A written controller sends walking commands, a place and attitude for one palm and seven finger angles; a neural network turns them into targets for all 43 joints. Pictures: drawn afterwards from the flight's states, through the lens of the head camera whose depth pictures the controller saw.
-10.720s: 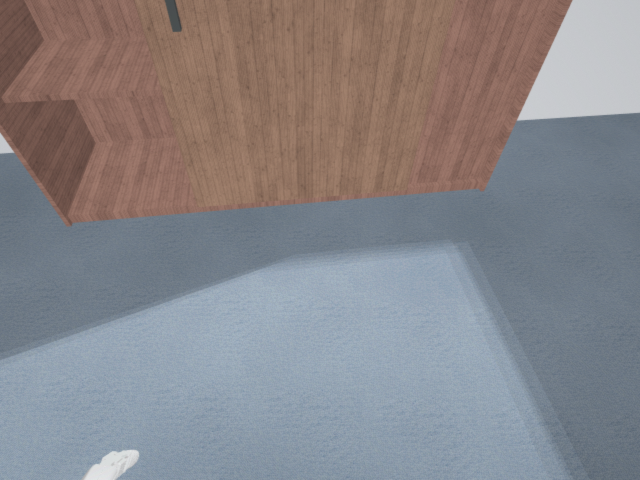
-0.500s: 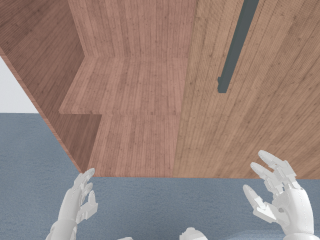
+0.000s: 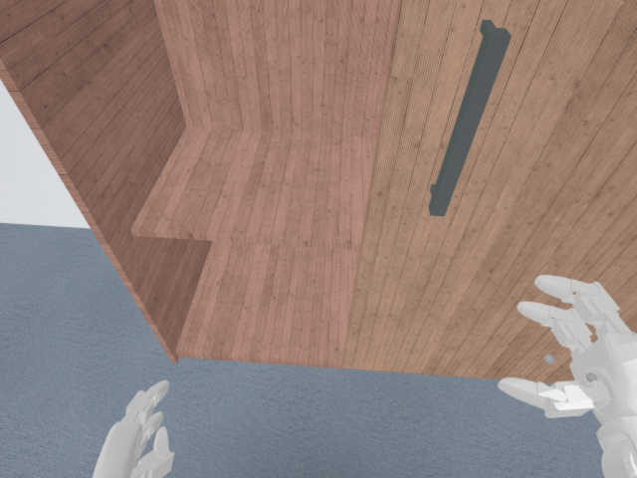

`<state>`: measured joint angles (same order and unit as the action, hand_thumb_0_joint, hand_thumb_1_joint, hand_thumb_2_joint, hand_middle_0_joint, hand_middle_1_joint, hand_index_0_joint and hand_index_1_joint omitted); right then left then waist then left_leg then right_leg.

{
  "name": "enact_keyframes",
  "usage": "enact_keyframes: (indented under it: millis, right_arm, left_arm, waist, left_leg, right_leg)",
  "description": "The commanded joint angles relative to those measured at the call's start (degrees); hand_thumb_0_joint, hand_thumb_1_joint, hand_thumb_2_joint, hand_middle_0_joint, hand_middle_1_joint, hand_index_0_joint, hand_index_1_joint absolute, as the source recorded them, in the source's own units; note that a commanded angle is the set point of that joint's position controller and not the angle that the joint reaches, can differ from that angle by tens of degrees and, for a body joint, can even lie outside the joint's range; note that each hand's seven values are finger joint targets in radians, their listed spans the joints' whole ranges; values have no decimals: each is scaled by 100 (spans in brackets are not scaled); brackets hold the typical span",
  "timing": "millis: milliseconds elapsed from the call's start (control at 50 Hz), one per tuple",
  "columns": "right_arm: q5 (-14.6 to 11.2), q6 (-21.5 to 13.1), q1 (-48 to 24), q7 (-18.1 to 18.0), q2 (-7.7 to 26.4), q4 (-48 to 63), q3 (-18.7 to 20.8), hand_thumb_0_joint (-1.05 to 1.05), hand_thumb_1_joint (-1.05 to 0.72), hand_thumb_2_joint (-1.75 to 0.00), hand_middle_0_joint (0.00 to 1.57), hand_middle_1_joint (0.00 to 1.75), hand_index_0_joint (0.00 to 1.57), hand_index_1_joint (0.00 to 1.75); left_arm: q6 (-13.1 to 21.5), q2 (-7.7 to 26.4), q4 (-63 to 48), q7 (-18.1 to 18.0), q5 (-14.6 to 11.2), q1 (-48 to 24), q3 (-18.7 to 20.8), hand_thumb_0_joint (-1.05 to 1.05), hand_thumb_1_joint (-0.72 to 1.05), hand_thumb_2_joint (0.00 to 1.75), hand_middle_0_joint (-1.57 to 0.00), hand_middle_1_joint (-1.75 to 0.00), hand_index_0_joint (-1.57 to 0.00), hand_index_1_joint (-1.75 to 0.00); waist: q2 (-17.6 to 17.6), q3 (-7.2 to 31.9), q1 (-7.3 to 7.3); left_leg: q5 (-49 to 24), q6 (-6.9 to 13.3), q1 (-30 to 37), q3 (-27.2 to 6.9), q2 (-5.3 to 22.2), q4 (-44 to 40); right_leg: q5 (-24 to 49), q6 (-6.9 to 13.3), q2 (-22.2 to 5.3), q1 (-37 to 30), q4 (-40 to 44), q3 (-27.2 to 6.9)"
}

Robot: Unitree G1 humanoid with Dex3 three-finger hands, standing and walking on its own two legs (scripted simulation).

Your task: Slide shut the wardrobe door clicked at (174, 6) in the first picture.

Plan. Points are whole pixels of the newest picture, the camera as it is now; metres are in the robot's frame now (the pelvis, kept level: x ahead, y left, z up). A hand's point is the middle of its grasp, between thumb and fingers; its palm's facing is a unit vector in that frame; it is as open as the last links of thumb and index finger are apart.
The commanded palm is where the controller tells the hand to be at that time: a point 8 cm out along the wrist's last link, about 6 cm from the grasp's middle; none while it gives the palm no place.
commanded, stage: raise the hand with hooked fingers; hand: right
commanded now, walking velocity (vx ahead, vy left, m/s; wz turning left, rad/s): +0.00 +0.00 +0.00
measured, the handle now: (458, 130) +0.53 -0.17 +0.18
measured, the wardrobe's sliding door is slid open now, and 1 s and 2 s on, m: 0.53 0.53 0.53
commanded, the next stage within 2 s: move the hooked fingers beside the handle in 1.04 s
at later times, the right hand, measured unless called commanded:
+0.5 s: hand (623, 295) +0.27 -0.27 +0.18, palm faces +0.10 +0.99 -0.09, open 13.9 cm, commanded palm +0.24 -0.32 +0.18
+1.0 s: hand (600, 275) +0.29 -0.25 +0.18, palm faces +0.10 +0.99 -0.07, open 13.9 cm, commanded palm +0.25 -0.30 +0.18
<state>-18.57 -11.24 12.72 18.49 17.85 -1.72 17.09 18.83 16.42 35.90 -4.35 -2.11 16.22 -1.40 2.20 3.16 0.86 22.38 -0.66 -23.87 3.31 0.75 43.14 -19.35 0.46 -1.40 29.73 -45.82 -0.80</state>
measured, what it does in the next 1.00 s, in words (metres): stands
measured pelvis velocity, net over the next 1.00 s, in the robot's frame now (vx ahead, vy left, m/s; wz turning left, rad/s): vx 0.01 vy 0.02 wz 0.00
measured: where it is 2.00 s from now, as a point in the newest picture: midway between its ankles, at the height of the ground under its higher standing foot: outside the picture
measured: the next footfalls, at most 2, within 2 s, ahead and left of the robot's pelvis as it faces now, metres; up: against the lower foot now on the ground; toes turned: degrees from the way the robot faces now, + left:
none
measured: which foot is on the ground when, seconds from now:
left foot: down 0.00-1.00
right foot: down 0.00-1.00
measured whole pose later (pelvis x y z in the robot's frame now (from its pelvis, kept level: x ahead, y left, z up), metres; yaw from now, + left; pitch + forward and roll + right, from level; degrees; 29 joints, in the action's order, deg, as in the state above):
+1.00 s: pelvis +0.01 +0.02 +0.02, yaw +0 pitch -1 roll +1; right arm -19.5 0.7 -3.8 25.0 24.0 -12.2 26.7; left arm 17.9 16.3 37.7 -6.2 -3.7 14.1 -3.4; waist 3.8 2.1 2.5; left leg 18.2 0.9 -11.7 3.4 -0.4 31.3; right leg -14.6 -1.2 -2.3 16.6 -32.6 -0.8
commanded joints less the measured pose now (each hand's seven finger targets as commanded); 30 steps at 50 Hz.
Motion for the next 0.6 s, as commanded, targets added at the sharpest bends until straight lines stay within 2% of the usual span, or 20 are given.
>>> enact_keyframes:
  millis: [0, 40, 60, 100, 180, 220, 240, 260, 280, 320, 360, 420, 440, 480, 520, 540, 580]
  right_arm:
    - [-143, -230, -1198, 22, 1216, 1315, 672, 0, 36, -36, 29, 111, 29, 111]
    - [-176, -104, -1305, 61, 1218, 1205, 712, 0, 41, -34, 29, 114, 29, 114]
    - [-216, -20, -1355, 119, 1356, 1148, 830, 0, 43, -33, 29, 115, 29, 115]
    - [-202, 150, -1626, 219, 1323, 1081, 749, 0, 48, -31, 30, 118, 30, 118]
    - [-218, 387, -2012, 323, 1533, 1056, 905, 0, 50, -30, 30, 120, 30, 120]
    - [-237, 503, -2155, 385, 1578, 897, 964, 0, 50, -30, 30, 120, 30, 120]
    - [-240, 542, -2237, 417, 1589, 839, 970, 0, 50, -30, 30, 120, 30, 120]
    - [-229, 576, -2338, 440, 1710, 838, 1054, 0, 50, -30, 30, 120, 30, 120]
    - [-217, 616, -2518, 459, 1771, 862, 1060, 0, 50, -30, 30, 120, 30, 120]
    - [-224, 675, -2688, 482, 1811, 760, 1104, 0, 50, -30, 30, 120, 30, 120]
    - [-208, 715, -2837, 512, 1991, 704, 1219, 0, 50, -30, 30, 120, 30, 120]
    - [-234, 800, -3049, 597, 2097, 416, 1298, 0, 50, -30, 30, 120, 30, 120]
    - [-221, 815, -3170, 628, 2165, 463, 1319, 0, 50, -30, 30, 120, 30, 120]
    - [-216, 856, -3347, 646, 2297, 397, 1394, 0, 50, -30, 30, 120, 30, 120]
    - [-238, 880, -3415, 692, 2429, 284, 1509, 0, 50, -30, 30, 120, 30, 120]
    - [-249, 919, -3269, 739, 2278, 65, 1406, 0, 50, -30, 30, 120, 30, 120]
    - [-326, 967, -3011, 821, 2069, -229, 1294, 0, 50, -30, 30, 120, 30, 120]
  left_arm:
    - [384, 633, -921, -57, -31, -616, 174, 0, 90, 90, -20, -30, -20, -30]
    - [373, 626, -894, -75, -52, -648, 164, 0, 90, 90, -20, -30, -20, -30]
    - [350, 654, -885, -82, -36, -632, 144, 0, 90, 90, -20, -30, -20, -30]
    - [321, 623, -894, -99, -77, -708, 108, 0, 90, 90, -20, -30, -20, -30]
    - [305, 608, -894, -138, -87, -779, 54, 0, 90, 90, -20, -30, -20, -30]
    - [288, 604, -874, -166, -101, -803, 39, 0, 90, 90, -20, -30, -20, -30]
    - [280, 598, -854, -172, -110, -818, 25, 0, 90, 90, -20, -30, -20, -30]
    - [272, 603, -848, -177, -100, -842, 9, 0, 90, 90, -20, -30, -20, -30]
    - [267, 593, -852, -184, -109, -863, -11, 0, 90, 90, -20, -30, -20, -30]
    - [261, 577, -835, -205, -123, -897, -18, 0, 90, 90, -20, -30, -20, -30]
    - [250, 588, -814, -224, -120, -913, -42, 0, 90, 90, -20, -30, -20, -30]
    - [232, 593, -785, -248, -149, -937, -50, 0, 90, 90, -20, -30, -20, -30]
    - [237, 596, -794, -251, -151, -959, -52, 0, 90, 90, -20, -30, -20, -30]
    - [232, 593, -781, -249, -157, -974, -71, 0, 90, 90, -20, -30, -20, -30]
    - [238, 611, -783, -262, -170, -970, -54, 0, 90, 90, -20, -30, -20, -30]
    - [236, 600, -775, -258, -171, -949, -54, 0, 90, 90, -20, -30, -20, -30]
    - [228, 612, -751, -217, -191, -922, -41, 0, 90, 90, -20, -30, -20, -30]
  waist:
    - [370, 836, 87]
    - [286, 774, 75]
    - [277, 789, 140]
    - [405, 662, 110]
    - [364, 758, 141]
    - [188, 715, 125]
    - [189, 678, 120]
    - [372, 659, 172]
    - [488, 730, 151]
    - [275, 692, 119]
    - [399, 721, 166]
    - [225, 667, 142]
    - [389, 717, 143]
    - [478, 693, 155]
    - [277, 776, 163]
    - [242, 703, 154]
    - [-54, 491, 144]
  left_leg:
    - [-781, 177, 86, 140, -246, -849]
    - [-900, 166, 146, 143, -252, -941]
    - [-1049, 198, 305, 131, -279, -970]
    - [-1048, 188, 275, 136, -270, -1054]
    - [-1145, 195, 471, 129, -278, -1227]
    - [-1171, 173, 501, 129, -281, -1307]
    - [-1190, 174, 523, 131, -278, -1337]
    - [-1226, 196, 576, 102, -286, -1385]
    - [-1181, 192, 609, 105, -261, -1412]
    - [-1154, 181, 625, 109, -265, -1500]
    - [-1119, 191, 730, 76, -262, -1577]
    - [-1120, 172, 757, 71, -243, -1675]
    - [-1134, 174, 776, 46, -227, -1698]
    - [-1100, 187, 843, 40, -216, -1756]
    - [-1223, 174, 908, 20, -213, -1793]
    - [-1245, 165, 876, 9, -208, -1806]
    - [-1339, 144, 837, -9, -198, -1842]
  right_leg:
    - [640, 78, 128, -1127, 1114, -216]
    - [706, 79, 126, -1228, 1179, -212]
    - [855, 80, 143, -1247, 1191, -213]
    - [808, 71, 138, -1325, 1292, -200]
    - [898, 81, 143, -1550, 1416, -211]
    - [900, 88, 134, -1594, 1473, -214]
    - [916, 88, 137, -1627, 1506, -224]
    - [969, 88, 146, -1684, 1522, -200]
    - [921, 78, 153, -1724, 1570, -203]
    - [895, 96, 141, -1799, 1638, -232]
    - [887, 92, 153, -1853, 1675, -211]
    - [841, 110, 157, -1863, 1759, -209]
    - [852, 112, 168, -1933, 1768, -198]
    - [832, 103, 175, -1945, 1820, -202]
    - [934, 129, 174, -2013, 1824, -188]
    - [929, 134, 187, -1988, 1821, -161]
    - [945, 142, 190, -1827, 1797, -130]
